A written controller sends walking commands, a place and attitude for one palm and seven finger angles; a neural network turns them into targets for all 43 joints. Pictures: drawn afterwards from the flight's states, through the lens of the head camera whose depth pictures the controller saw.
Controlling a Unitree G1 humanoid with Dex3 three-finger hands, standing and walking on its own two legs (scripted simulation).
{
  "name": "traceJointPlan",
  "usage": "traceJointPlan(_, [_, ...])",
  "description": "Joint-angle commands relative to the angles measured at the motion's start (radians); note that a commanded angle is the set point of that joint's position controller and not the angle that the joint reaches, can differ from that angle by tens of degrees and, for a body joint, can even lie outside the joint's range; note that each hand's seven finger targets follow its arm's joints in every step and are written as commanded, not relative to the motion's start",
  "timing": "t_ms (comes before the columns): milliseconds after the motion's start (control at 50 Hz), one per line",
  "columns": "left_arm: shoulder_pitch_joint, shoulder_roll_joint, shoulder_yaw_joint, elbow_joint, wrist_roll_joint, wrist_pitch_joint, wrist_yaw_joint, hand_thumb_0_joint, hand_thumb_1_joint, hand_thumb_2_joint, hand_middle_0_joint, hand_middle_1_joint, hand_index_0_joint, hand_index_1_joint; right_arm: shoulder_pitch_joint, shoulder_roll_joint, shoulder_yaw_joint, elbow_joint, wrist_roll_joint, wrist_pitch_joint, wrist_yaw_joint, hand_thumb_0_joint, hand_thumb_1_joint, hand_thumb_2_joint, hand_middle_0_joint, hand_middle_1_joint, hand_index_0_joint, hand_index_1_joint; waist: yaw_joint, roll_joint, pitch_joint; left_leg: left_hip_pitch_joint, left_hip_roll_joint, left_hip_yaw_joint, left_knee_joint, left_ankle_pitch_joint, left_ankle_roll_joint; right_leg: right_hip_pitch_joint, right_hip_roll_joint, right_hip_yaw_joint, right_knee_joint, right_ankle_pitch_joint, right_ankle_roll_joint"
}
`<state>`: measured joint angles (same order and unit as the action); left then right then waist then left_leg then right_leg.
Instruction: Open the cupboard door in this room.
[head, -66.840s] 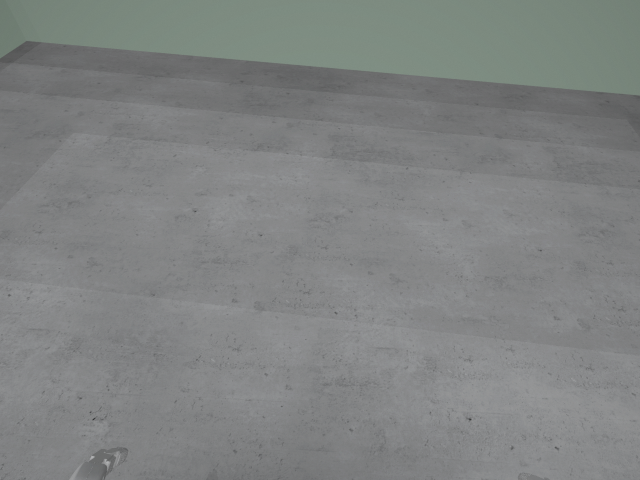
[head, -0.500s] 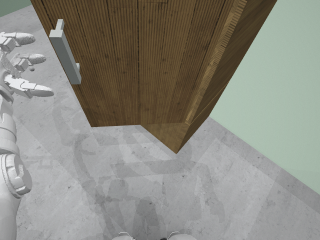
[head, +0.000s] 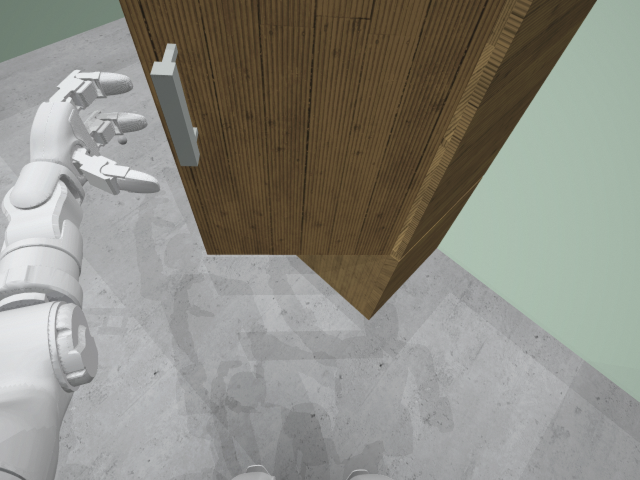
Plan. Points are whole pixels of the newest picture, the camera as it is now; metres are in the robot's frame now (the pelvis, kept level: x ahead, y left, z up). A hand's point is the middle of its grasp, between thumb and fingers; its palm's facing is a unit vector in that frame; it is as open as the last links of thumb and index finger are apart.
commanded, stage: slide the fingers in behind the handle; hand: left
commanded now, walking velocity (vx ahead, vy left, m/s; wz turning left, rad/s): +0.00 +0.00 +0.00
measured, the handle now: (181, 108) +0.55 +0.16 +0.12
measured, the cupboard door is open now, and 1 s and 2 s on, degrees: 46 46 46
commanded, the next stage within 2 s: close the thumb around the handle in 1.70 s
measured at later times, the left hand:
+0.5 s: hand (147, 134) +0.50 +0.19 +0.12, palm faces +0.02 -1.00 +0.02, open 14.0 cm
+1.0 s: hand (169, 137) +0.50 +0.16 +0.12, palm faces -0.01 -1.00 +0.02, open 14.0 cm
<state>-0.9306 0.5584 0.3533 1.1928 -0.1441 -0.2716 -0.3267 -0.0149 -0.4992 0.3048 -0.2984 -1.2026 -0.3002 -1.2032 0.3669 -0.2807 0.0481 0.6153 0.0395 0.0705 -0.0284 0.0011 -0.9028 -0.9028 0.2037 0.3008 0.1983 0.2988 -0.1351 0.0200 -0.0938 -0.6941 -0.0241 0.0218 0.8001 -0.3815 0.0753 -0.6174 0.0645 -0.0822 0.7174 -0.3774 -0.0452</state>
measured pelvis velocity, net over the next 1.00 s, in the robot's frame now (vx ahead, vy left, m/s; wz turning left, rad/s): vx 0.00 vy -0.01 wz -0.01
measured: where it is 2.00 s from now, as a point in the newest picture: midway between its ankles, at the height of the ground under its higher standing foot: outside the picture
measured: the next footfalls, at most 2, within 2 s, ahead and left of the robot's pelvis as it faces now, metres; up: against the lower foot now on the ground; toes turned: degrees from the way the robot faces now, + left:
none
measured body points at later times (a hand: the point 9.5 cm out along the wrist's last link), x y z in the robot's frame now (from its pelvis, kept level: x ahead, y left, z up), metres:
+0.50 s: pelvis -0.01 -0.01 +0.00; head +0.08 +0.01 +0.44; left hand +0.49 +0.24 +0.12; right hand -0.04 -0.27 -0.11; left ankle +0.00 +0.06 -0.71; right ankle -0.02 -0.09 -0.71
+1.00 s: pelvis +0.00 -0.01 +0.00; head +0.08 +0.00 +0.44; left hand +0.49 +0.22 +0.12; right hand +0.01 -0.28 -0.11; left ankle +0.00 +0.06 -0.71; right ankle -0.02 -0.09 -0.71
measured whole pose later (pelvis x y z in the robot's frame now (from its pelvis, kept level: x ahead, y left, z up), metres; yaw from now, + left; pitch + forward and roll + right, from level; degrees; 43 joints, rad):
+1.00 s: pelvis +0.00 -0.01 +0.00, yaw -1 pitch +15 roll -2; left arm -0.92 0.46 0.33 1.16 -0.14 -0.30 -0.22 -0.02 -0.50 0.30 -0.30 -1.20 -0.30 -1.20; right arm 0.40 -0.28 0.03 0.64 0.03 0.04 -0.01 0.00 -0.90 -0.90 0.20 0.30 0.20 0.30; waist -0.14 0.03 -0.10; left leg -0.69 -0.01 0.03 0.81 -0.38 0.06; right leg -0.63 0.07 -0.07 0.74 -0.38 -0.06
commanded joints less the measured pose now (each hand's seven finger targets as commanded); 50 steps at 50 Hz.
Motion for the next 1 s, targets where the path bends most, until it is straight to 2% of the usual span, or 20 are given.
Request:
traceJointPlan(0, [-0.522, 0.234, 0.016, -0.204, -0.007, -0.079, 0.026, 0.0, -0.5, 0.3, -0.3, -1.2, -0.3, -1.2, 0.171, -0.193, -0.069, -0.038, -0.01, -0.022, -0.018, 0.0, -0.9, -0.9, 0.2, 0.3, 0.2, 0.3, -0.042, 0.106, -0.374, 0.421, 0.053, -0.139, -0.053, 0.437, -0.05, -0.04, -0.003, 0.058, -0.052, 0.291, 0.02])
traceJointPlan(40, [-0.553, 0.258, 0.04, -0.224, -0.013, -0.104, 0.036, 0.0, -0.5, 0.3, -0.3, -1.2, -0.3, -1.2, 0.18, -0.196, -0.068, -0.037, -0.013, -0.03, -0.019, 0.0, -0.9, -0.9, 0.2, 0.3, 0.2, 0.3, -0.039, 0.103, -0.405, 0.421, 0.05, -0.142, -0.048, 0.428, -0.047, -0.025, -0.003, 0.061, -0.047, 0.287, 0.017])
traceJointPlan(60, [-0.552, 0.311, 0.078, -0.226, -0.005, -0.115, 0.042, 0.0, -0.5, 0.3, -0.3, -1.2, -0.3, -1.2, 0.184, -0.201, -0.07, -0.032, -0.013, -0.033, -0.019, 0.0, -0.9, -0.9, 0.2, 0.3, 0.2, 0.3, -0.029, 0.111, -0.443, 0.431, 0.052, -0.142, -0.046, 0.431, -0.049, -0.013, -0.001, 0.067, -0.044, 0.294, 0.018])
traceJointPlan(180, [-0.504, 0.285, 0.056, -0.163, 0.014, -0.106, 0.041, 0.0, -0.5, 0.3, -0.3, -1.2, -0.3, -1.2, 0.203, -0.198, -0.069, -0.02, -0.014, -0.037, -0.015, 0.0, -0.9, -0.9, 0.2, 0.3, 0.2, 0.3, -0.026, 0.129, -0.429, 0.413, 0.052, -0.138, -0.045, 0.432, -0.052, -0.02, 0.002, 0.061, -0.043, 0.289, 0.017])
traceJointPlan(240, [-0.484, 0.234, 0.028, -0.166, 0.004, -0.088, 0.039, 0.0, -0.5, 0.3, -0.3, -1.2, -0.3, -1.2, 0.21, -0.194, -0.068, -0.032, -0.015, -0.039, -0.011, 0.0, -0.9, -0.9, 0.2, 0.3, 0.2, 0.3, -0.022, 0.13, -0.408, 0.386, 0.044, -0.126, -0.052, 0.41, -0.042, -0.001, 0.003, 0.06, -0.052, 0.289, 0.015])
traceJointPlan(280, [-0.472, 0.282, 0.063, -0.168, 0.004, -0.078, 0.043, 0.0, -0.5, 0.3, -0.3, -1.2, -0.3, -1.2, 0.217, -0.199, -0.072, -0.029, -0.014, -0.035, -0.012, 0.0, -0.9, -0.9, 0.2, 0.3, 0.2, 0.3, -0.02, 0.101, -0.407, 0.364, 0.047, -0.116, -0.055, 0.402, -0.038, 0.021, 0.003, 0.066, -0.057, 0.308, 0.019])
traceJointPlan(360, [-0.456, 0.249, 0.052, -0.2, -0.002, -0.084, 0.052, 0.0, -0.5, 0.3, -0.3, -1.2, -0.3, -1.2, 0.216, -0.191, -0.071, -0.043, -0.015, -0.036, -0.007, 0.0, -0.9, -0.9, 0.2, 0.3, 0.2, 0.3, -0.014, 0.091, -0.394, 0.344, 0.042, -0.101, -0.06, 0.397, -0.031, 0.05, 0.005, 0.069, -0.059, 0.33, 0.021])
traceJointPlan(380, [-0.449, 0.292, 0.088, -0.209, 0.001, -0.091, 0.06, 0.0, -0.5, 0.3, -0.3, -1.2, -0.3, -1.2, 0.222, -0.195, -0.074, -0.04, -0.016, -0.035, -0.008, 0.0, -0.9, -0.9, 0.2, 0.3, 0.2, 0.3, -0.005, 0.073, -0.4, 0.335, 0.042, -0.101, -0.061, 0.392, -0.03, 0.065, 0.005, 0.071, -0.058, 0.331, 0.02])
traceJointPlan(440, [-0.439, 0.286, 0.088, -0.252, 0.0, -0.108, 0.07, 0.0, -0.5, 0.3, -0.3, -1.2, -0.3, -1.2, 0.218, -0.189, -0.076, -0.049, -0.017, -0.037, -0.004, 0.0, -0.9, -0.9, 0.2, 0.3, 0.2, 0.3, 0.0, 0.098, -0.413, 0.336, 0.035, -0.087, -0.056, 0.405, -0.026, 0.097, 0.002, 0.081, -0.059, 0.361, 0.019])
traceJointPlan(500, [-0.451, 0.214, 0.033, -0.278, 0.004, -0.116, 0.065, 0.0, -0.5, 0.3, -0.3, -1.2, -0.3, -1.2, 0.205, -0.179, -0.079, -0.044, -0.014, -0.038, 0.0, 0.0, -0.9, -0.9, 0.2, 0.3, 0.2, 0.3, -0.013, 0.144, -0.42, 0.39, 0.041, -0.091, -0.053, 0.423, -0.033, 0.052, 0.003, 0.076, -0.057, 0.358, 0.019])
traceJointPlan(560, [-0.429, 0.201, 0.035, -0.249, -0.007, -0.103, 0.063, 0.0, -0.5, 0.3, -0.3, -1.2, -0.3, -1.2, 0.205, -0.182, -0.082, -0.037, -0.011, -0.039, 0.001, 0.0, -0.9, -0.9, 0.2, 0.3, 0.2, 0.3, -0.014, 0.095, -0.394, 0.377, 0.04, -0.092, -0.055, 0.422, -0.029, 0.059, 0.005, 0.074, -0.061, 0.367, 0.02])
traceJointPlan(640, [-0.477, 0.168, 0.002, -0.219, -0.017, -0.073, 0.064, 0.0, -0.5, 0.3, -0.3, -1.2, -0.3, -1.2, 0.198, -0.18, -0.076, -0.035, -0.007, -0.043, -0.004, 0.0, -0.9, -0.9, 0.2, 0.3, 0.2, 0.3, -0.043, 0.05, -0.344, 0.324, 0.031, -0.082, -0.058, 0.358, -0.016, 0.069, -0.004, 0.083, -0.075, 0.357, 0.027])
traceJointPlan(660, [-0.471, 0.211, 0.034, -0.208, -0.009, -0.072, 0.069, 0.0, -0.5, 0.3, -0.3, -1.2, -0.3, -1.2, 0.197, -0.183, -0.075, -0.032, -0.006, -0.044, -0.006, 0.0, -0.9, -0.9, 0.2, 0.3, 0.2, 0.3, -0.027, 0.062, -0.354, 0.317, 0.031, -0.084, -0.058, 0.356, -0.018, 0.074, -0.005, 0.087, -0.071, 0.356, 0.025])
traceJointPlan(700, [-0.503, 0.204, 0.02, -0.223, -0.003, -0.08, 0.078, 0.0, -0.5, 0.3, -0.3, -1.2, -0.3, -1.2, 0.192, -0.18, -0.073, -0.033, -0.007, -0.047, -0.006, 0.0, -0.9, -0.9, 0.2, 0.3, 0.2, 0.3, -0.032, 0.085, -0.362, 0.325, 0.031, -0.089, -0.057, 0.355, -0.023, 0.063, -0.008, 0.087, -0.065, 0.348, 0.024])
traceJointPlan(740, [-0.539, 0.137, -0.022, -0.281, -0.007, -0.11, 0.085, 0.0, -0.5, 0.3, -0.3, -1.2, -0.3, -1.2, 0.186, -0.17, -0.074, -0.036, -0.012, -0.058, 0.0, 0.0, -0.9, -0.9, 0.2, 0.3, 0.2, 0.3, -0.038, 0.126, -0.412, 0.394, 0.031, -0.098, -0.042, 0.415, -0.026, 0.04, -0.004, 0.079, -0.051, 0.367, 0.02])
traceJointPlan(760, [-0.497, 0.172, 0.014, -0.263, -0.003, -0.117, 0.09, 0.0, -0.5, 0.3, -0.3, -1.2, -0.3, -1.2, 0.186, -0.175, -0.077, -0.029, -0.014, -0.058, 0.001, 0.0, -0.9, -0.9, 0.2, 0.3, 0.2, 0.3, -0.021, 0.13, -0.431, 0.409, 0.035, -0.103, -0.033, 0.436, -0.032, 0.032, -0.002, 0.079, -0.045, 0.371, 0.018])
traceJointPlan(800, [-0.521, 0.153, -0.004, -0.249, -0.005, -0.12, 0.094, 0.0, -0.5, 0.3, -0.3, -1.2, -0.3, -1.2, 0.185, -0.174, -0.076, -0.023, -0.014, -0.058, 0.003, 0.0, -0.9, -0.9, 0.2, 0.3, 0.2, 0.3, -0.037, 0.098, -0.427, 0.395, 0.035, -0.103, -0.035, 0.419, -0.031, 0.036, -0.002, 0.08, -0.047, 0.368, 0.023])
traceJointPlan(880, [-0.47, 0.109, -0.025, -0.244, -0.005, -0.102, 0.095, 0.0, -0.5, 0.3, -0.3, -1.2, -0.3, -1.2, 0.178, -0.172, -0.078, -0.03, -0.013, -0.057, 0.01, 0.0, -0.9, -0.9, 0.2, 0.3, 0.2, 0.3, -0.017, 0.124, -0.445, 0.42, 0.035, -0.104, -0.029, 0.484, -0.037, 0.034, -0.003, 0.07, -0.035, 0.4, 0.019])
traceJointPlan(940, [-0.442, 0.14, 0.007, -0.233, -0.01, -0.085, 0.107, 0.0, -0.5, 0.3, -0.3, -1.2, -0.3, -1.2, 0.184, -0.174, -0.076, -0.037, -0.013, -0.05, 0.009, 0.0, -0.9, -0.9, 0.2, 0.3, 0.2, 0.3, -0.01, 0.062, -0.428, 0.362, 0.027, -0.092, -0.034, 0.469, -0.027, 0.094, -0.004, 0.076, -0.038, 0.434, 0.021])
traceJointPlan(980, [-0.443, 0.13, 0.006, -0.255, -0.006, -0.082, 0.117, 0.0, -0.5, 0.3, -0.3, -1.2, -0.3, -1.2, 0.177, -0.169, -0.077, -0.045, -0.012, -0.049, 0.012, 0.0, -0.9, -0.9, 0.2, 0.3, 0.2, 0.3, -0.002, 0.07, -0.413, 0.359, 0.027, -0.088, -0.04, 0.47, -0.029, 0.092, -0.003, 0.074, -0.038, 0.439, 0.022])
